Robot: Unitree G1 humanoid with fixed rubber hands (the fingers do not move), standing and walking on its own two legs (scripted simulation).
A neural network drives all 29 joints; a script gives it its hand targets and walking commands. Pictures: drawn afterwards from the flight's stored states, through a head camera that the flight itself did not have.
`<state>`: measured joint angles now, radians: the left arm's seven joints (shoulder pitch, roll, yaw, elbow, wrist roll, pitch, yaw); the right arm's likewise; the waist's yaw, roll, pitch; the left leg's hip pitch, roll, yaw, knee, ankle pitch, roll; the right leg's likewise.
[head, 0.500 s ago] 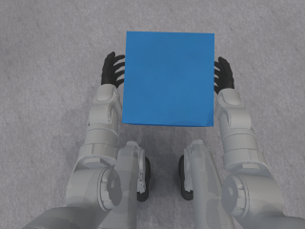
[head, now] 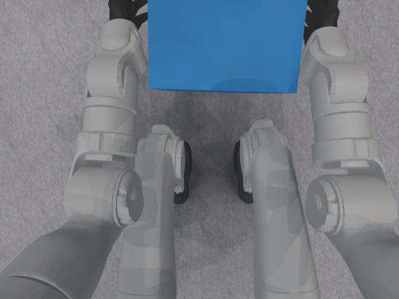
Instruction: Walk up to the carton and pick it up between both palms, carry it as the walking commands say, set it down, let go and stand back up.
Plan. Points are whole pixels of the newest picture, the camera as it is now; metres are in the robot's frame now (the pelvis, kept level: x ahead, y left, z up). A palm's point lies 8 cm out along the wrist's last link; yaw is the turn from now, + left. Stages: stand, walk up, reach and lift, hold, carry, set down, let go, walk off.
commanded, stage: set down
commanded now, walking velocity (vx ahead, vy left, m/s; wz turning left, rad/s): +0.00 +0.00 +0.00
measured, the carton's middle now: (219, 30) +0.52 -0.03 -0.16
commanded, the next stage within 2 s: none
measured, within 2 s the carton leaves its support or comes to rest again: rests again in 1.48 s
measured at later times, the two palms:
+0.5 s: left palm (144, 16) +0.57 +0.11 -0.20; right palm (296, 21) +0.54 -0.18 -0.21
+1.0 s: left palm (151, 16) +0.59 +0.11 -0.24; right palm (288, 25) +0.55 -0.18 -0.27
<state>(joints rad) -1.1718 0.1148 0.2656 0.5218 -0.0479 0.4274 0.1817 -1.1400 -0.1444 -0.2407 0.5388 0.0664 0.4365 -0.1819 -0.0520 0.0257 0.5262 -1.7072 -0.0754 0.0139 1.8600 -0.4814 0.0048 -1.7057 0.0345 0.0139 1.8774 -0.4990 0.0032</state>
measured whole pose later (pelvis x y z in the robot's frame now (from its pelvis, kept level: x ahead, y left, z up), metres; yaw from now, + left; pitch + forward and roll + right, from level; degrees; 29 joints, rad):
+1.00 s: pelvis +0.03 +0.00 -0.10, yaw -2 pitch +27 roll +0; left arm -1.48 0.23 0.19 0.95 -0.10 0.24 0.19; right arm -1.44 -0.29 -0.13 0.97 0.15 0.25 -0.18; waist -0.02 0.05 0.53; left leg -2.11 -0.08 0.01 2.20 -0.56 0.00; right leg -2.11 0.07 -0.01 2.19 -0.55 0.01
